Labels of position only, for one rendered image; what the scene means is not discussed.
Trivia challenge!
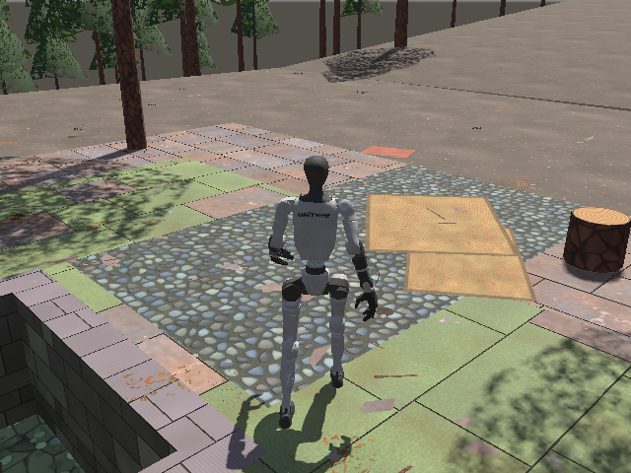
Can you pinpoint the robot left forearm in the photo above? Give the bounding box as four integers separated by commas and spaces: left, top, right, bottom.
268, 234, 282, 258

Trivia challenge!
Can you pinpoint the robot right forearm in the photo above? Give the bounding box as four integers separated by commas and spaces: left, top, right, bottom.
352, 240, 375, 293

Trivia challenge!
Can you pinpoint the robot left hand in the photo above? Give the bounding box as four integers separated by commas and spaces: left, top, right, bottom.
270, 248, 294, 265

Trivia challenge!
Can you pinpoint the robot left upper arm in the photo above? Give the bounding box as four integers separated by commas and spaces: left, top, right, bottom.
270, 197, 296, 249

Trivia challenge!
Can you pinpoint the robot right upper arm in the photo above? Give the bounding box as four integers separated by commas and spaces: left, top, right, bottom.
336, 198, 361, 255

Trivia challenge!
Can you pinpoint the robot left foot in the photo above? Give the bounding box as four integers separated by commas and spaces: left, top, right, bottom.
279, 401, 295, 429

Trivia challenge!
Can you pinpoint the right robot shin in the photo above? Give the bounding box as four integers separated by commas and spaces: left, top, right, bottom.
331, 316, 345, 376

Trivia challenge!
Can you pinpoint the robot right hand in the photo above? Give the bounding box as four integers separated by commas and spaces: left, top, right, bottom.
355, 290, 378, 321

